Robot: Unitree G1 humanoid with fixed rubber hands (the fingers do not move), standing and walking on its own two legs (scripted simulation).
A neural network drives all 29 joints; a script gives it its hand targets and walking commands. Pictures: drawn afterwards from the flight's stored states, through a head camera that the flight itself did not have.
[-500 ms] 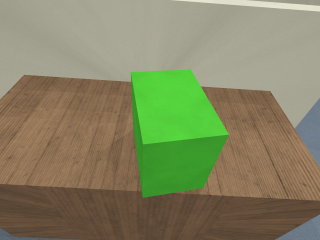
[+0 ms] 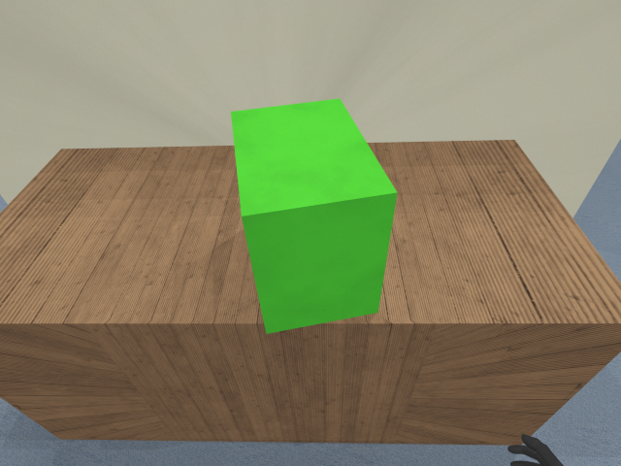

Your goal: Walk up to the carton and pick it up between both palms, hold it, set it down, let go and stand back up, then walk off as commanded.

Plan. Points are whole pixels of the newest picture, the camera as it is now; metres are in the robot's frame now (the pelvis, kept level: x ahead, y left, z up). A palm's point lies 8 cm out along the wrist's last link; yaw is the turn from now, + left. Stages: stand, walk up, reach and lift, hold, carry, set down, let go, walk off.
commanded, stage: walk off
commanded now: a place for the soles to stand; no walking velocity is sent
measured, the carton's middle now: (304, 211) +0.55 +0.04 +0.03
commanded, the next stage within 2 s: none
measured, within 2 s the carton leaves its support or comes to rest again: neither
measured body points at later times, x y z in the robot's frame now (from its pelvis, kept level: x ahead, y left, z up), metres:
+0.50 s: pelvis -0.15 +0.03 +0.00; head -0.15 +0.04 +0.44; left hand -0.05 +0.33 -0.12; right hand -0.04 -0.27 -0.10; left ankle -0.05 +0.14 -0.69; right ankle -0.14 -0.11 -0.62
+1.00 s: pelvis -0.29 +0.00 +0.00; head -0.25 -0.04 +0.45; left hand -0.22 +0.31 -0.10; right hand -0.17 -0.32 -0.12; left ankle -0.26 +0.12 -0.64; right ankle -0.23 -0.11 -0.69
